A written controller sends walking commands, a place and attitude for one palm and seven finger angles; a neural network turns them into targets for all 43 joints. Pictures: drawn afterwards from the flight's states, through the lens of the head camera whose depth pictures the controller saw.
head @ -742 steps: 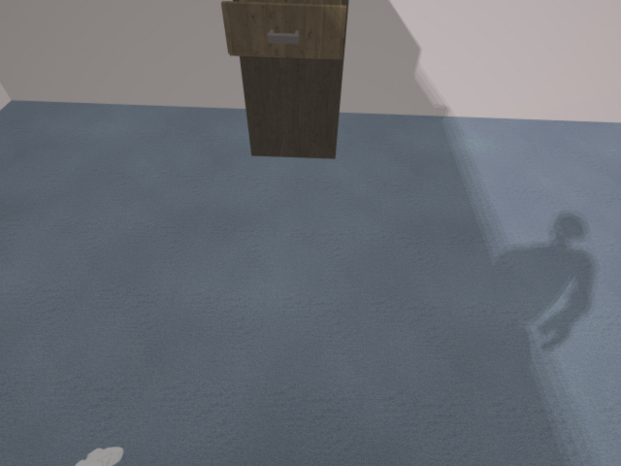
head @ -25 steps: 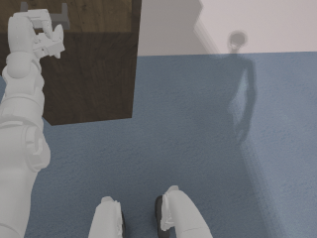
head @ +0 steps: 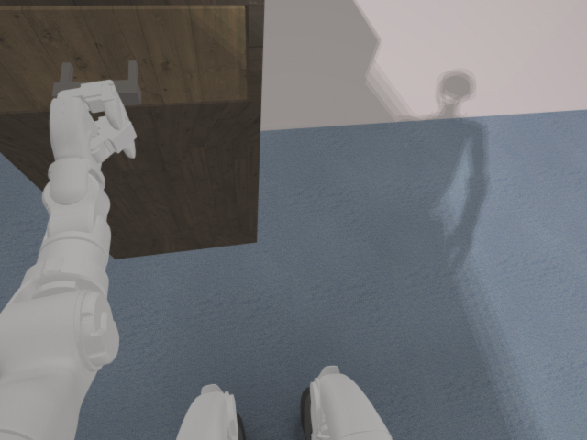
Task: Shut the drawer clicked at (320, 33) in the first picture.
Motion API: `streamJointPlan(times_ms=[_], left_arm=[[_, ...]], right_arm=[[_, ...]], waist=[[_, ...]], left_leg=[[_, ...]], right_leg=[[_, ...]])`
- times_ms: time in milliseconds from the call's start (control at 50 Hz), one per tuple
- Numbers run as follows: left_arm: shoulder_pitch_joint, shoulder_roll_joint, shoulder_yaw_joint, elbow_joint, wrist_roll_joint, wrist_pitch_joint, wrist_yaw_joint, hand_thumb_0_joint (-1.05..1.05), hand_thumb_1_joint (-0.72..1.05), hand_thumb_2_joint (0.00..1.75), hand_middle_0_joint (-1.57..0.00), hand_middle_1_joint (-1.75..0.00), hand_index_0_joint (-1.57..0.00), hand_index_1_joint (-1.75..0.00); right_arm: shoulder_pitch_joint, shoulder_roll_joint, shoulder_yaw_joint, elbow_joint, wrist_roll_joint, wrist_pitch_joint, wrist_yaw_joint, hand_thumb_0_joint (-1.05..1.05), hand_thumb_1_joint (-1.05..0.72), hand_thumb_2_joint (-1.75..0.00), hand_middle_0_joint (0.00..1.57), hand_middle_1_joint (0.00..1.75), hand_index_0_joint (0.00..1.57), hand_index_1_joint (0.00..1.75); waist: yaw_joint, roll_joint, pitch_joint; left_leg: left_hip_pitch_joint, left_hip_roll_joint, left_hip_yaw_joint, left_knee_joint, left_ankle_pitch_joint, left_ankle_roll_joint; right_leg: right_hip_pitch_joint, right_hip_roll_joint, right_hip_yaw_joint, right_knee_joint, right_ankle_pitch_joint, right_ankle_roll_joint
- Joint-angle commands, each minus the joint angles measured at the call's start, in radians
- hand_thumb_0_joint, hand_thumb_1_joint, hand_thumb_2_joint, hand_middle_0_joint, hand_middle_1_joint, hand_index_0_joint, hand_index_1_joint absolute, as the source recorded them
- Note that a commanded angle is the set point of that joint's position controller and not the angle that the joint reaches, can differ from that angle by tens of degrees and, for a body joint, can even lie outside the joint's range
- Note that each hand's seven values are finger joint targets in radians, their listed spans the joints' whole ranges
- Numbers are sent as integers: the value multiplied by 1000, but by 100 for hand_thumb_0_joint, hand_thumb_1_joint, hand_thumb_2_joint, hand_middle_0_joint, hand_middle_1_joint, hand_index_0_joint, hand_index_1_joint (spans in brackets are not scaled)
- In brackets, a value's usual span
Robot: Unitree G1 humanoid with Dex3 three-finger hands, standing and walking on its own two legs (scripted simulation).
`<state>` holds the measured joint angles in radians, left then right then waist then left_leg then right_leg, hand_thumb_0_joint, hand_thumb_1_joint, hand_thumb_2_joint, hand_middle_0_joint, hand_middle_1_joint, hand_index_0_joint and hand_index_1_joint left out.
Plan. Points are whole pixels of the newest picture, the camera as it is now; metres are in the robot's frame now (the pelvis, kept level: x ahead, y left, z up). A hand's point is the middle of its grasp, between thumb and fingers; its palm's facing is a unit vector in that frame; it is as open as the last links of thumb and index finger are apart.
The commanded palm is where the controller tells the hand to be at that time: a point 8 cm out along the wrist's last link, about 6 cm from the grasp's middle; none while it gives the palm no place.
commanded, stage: draw the hand back to the body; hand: left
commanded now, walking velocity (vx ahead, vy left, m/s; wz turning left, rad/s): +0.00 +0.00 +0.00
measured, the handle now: (99, 81) +0.59 +0.21 +0.06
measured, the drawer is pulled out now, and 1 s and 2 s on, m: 0.00 0.00 0.00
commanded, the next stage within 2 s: step back with the hand held close in 1.46 s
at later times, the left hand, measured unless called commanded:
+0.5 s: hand (68, 174) +0.40 +0.20 +0.12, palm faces +0.09 -1.00 -0.03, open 3.3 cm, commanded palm +0.36 +0.24 +0.13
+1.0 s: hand out of the picture +0.28 +0.22 +0.20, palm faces +0.34 -0.89 -0.30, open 3.3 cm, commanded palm +0.23 +0.26 +0.22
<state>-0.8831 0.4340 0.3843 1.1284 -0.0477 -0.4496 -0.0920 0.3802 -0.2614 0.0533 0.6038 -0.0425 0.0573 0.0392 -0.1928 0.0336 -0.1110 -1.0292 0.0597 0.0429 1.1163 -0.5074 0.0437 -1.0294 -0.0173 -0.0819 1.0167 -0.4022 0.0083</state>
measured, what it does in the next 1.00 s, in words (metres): rises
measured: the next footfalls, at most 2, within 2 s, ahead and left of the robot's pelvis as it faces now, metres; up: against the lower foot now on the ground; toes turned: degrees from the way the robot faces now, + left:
none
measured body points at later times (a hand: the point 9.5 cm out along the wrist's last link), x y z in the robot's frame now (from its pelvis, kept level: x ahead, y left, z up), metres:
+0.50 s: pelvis +0.04 +0.00 +0.05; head +0.11 +0.00 +0.49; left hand +0.39 +0.25 +0.13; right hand +0.16 -0.25 -0.06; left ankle +0.00 +0.09 -0.66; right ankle +0.04 -0.13 -0.66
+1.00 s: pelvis +0.04 -0.01 +0.09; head +0.03 -0.04 +0.53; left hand +0.26 +0.26 +0.22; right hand +0.24 -0.22 +0.00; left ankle +0.00 +0.09 -0.66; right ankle +0.04 -0.13 -0.66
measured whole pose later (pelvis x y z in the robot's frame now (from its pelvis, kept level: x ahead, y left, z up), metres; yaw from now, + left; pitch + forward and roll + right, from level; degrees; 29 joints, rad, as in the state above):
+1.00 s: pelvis +0.04 -0.01 +0.09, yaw +2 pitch -2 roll -1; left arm 0.25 0.30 0.17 -0.16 -0.07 -0.05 0.10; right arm 0.19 -0.24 0.05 0.58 0.01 -0.06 -0.07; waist 0.04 0.07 0.00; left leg -0.11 0.02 0.07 0.44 -0.30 0.02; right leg -0.14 -0.02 -0.07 0.42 -0.24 0.00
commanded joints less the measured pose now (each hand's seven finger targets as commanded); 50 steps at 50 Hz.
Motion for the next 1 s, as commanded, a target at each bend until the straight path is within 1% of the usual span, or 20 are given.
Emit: streamJointPlan(times_ms=[0,60,120,140,160,180,220,260,340,400,540,560,580,600,620,640,720,820,840,980], left_arm=[[-395,208,10,-251,-26,-80,-6,0,90,90,-140,-160,-140,-160],[-367,194,4,-273,-33,-84,-13,0,90,90,-140,-160,-140,-160],[-155,210,35,-505,-70,-80,-22,0,90,90,-140,-160,-140,-160],[-49,156,-5,-545,-84,-62,-30,0,90,90,-140,-160,-140,-160],[19,131,-23,-591,-95,-41,-34,0,90,90,-140,-160,-140,-160],[48,85,-57,-612,-112,-13,-36,0,90,90,-140,-160,-140,-160],[118,93,-41,-662,-137,28,-32,0,90,90,-140,-160,-140,-160],[165,110,-29,-747,-146,43,-26,0,90,90,-140,-160,-140,-160],[228,30,-99,-870,-167,41,-33,0,90,90,-140,-160,-140,-160],[315,-5,-133,-893,-173,65,-59,0,90,90,-140,-160,-140,-160],[485,5,-117,-1041,-217,150,-96,0,90,90,-140,-160,-140,-160],[503,9,-113,-1084,-214,157,-98,0,90,90,-140,-160,-140,-160],[532,97,-148,-1208,-85,182,8,0,90,90,-140,-160,-140,-160],[600,28,-178,-1230,-72,213,64,0,90,90,-140,-160,-140,-160],[682,5,-197,-1229,-59,241,101,0,90,90,-140,-160,-140,-160],[699,15,-197,-1236,-53,262,126,0,90,90,-140,-160,-140,-160],[731,35,-158,-1291,-28,308,179,0,90,90,-140,-160,-140,-160],[799,23,-160,-1409,-18,326,195,0,90,90,-140,-160,-140,-160],[826,35,-149,-1428,-19,327,196,0,90,90,-140,-160,-140,-160],[1059,29,-107,-1595,-18,328,196,0,90,90,-140,-160,-140,-160]], right_arm=[[158,-177,-82,-43,3,6,-12,0,-90,-90,20,30,20,30],[157,-174,-85,-40,3,12,-12,0,-90,-90,20,30,20,30],[145,-169,-101,-93,17,16,-4,0,-90,-90,20,30,20,30],[140,-161,-103,-109,24,13,0,0,-90,-90,20,30,20,30],[129,-152,-101,-114,35,12,2,0,-90,-90,20,30,20,30],[115,-147,-102,-115,46,9,1,0,-90,-90,20,30,20,30],[96,-148,-107,-119,59,2,-9,0,-90,-90,20,30,20,30],[72,-143,-101,-129,65,-11,-21,0,-90,-90,20,30,20,30],[28,-131,-98,-124,73,-52,-34,0,-90,-90,20,30,20,30],[-8,-129,-96,-121,78,-76,-42,0,-90,-90,20,30,20,30],[-112,-125,-81,-170,94,-125,-61,0,-90,-90,20,30,20,30],[-125,-120,-77,-177,93,-133,-62,0,-90,-90,20,30,20,30],[-184,-112,-89,-192,88,-123,-76,0,-90,-90,20,30,20,30],[-190,-98,-83,-203,83,-127,-86,0,-90,-90,20,30,20,30],[-207,-96,-76,-201,82,-126,-92,0,-90,-90,20,30,20,30],[-222,-100,-71,-199,84,-122,-97,0,-90,-90,20,30,20,30],[-256,-90,-58,-185,75,-113,-119,0,-90,-90,20,30,20,30],[-284,-79,-46,-176,64,-135,-126,0,-90,-90,20,30,20,30],[-288,-84,-46,-172,60,-142,-124,0,-90,-90,20,30,20,30],[-294,-77,-53,-165,47,-177,-103,0,-90,-90,20,30,20,30]], waist=[[3,78,-493],[15,116,-508],[97,141,-678],[101,151,-679],[109,138,-643],[95,104,-575],[98,2,-507],[115,48,-470],[103,56,-385],[114,80,-345],[153,24,-256],[165,54,-272],[204,52,-291],[181,38,-236],[192,18,-186],[191,-31,-143],[199,-42,-78],[215,30,-46],[218,1,-35],[234,20,-9]], left_leg=[[350,-31,-80,-140,424,-23],[397,-27,-83,-137,502,-31],[551,-23,-80,-170,729,-44],[587,-21,-79,-181,784,-46],[592,-15,-77,-203,805,-47],[579,-13,-69,-221,777,-40],[505,-19,-49,-259,677,-24],[517,-26,-35,-293,659,-24],[594,-22,-40,-334,639,-28],[633,-21,-47,-365,626,-37],[653,-30,-53,-443,536,-35],[673,-32,-54,-455,552,-37],[751,-31,-44,-500,545,-27],[764,-27,-40,-525,513,-27],[755,-22,-38,-552,489,-27],[749,-21,-42,-575,458,-21],[801,-26,-25,-646,413,-15],[890,-32,-18,-711,439,-16],[893,-32,-23,-721,441,-15],[944,-31,-15,-745,559,-22]], right_leg=[[281,53,39,-91,286,-26],[272,52,35,-80,326,-28],[420,57,35,-103,465,-30],[432,59,31,-116,495,-29],[452,58,27,-137,509,-27],[460,61,24,-162,512,-22],[549,60,32,-195,532,-16],[594,52,40,-215,549,-18],[578,53,30,-257,498,-19],[582,47,23,-279,464,-20],[669,34,14,-333,432,-26],[687,32,15,-335,433,-28],[732,6,55,-394,396,-40],[728,5,49,-422,378,-38],[753,1,47,-440,367,-37],[769,6,48,-464,355,-37],[840,4,51,-532,344,-34],[908,6,53,-600,354,-37],[920,10,51,-615,352,-37],[986,12,50,-644,450,-34]])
